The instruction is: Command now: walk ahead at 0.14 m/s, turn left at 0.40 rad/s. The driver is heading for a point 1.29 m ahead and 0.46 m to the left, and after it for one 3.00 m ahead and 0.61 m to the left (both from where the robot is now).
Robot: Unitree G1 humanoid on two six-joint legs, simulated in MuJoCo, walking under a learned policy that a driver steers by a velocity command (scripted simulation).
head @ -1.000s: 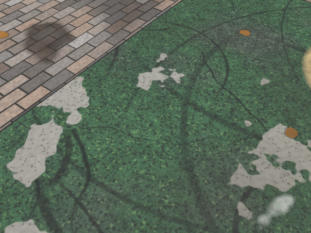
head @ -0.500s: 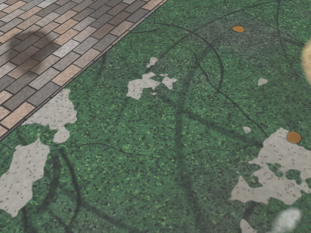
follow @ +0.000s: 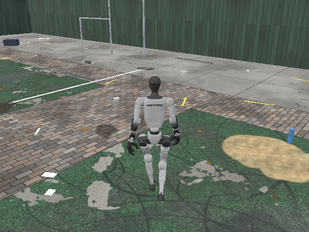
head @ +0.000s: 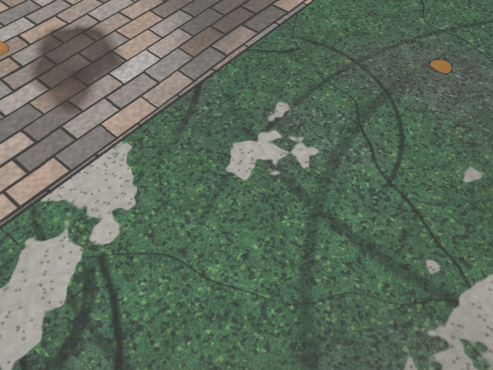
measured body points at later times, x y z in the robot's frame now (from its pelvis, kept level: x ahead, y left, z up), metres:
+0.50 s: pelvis +0.06 -0.03 +0.03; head +0.09 -0.02 +0.48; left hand +0.14 +0.26 -0.09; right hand +0.19 -0.30 -0.09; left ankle +0.11 +0.02 -0.71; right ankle +0.12 -0.17 -0.67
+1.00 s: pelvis +0.08 -0.08 +0.03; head +0.12 -0.07 +0.48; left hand +0.00 +0.19 -0.08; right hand +0.33 -0.24 -0.10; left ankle -0.01 +0.03 -0.67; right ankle +0.12 -0.15 -0.71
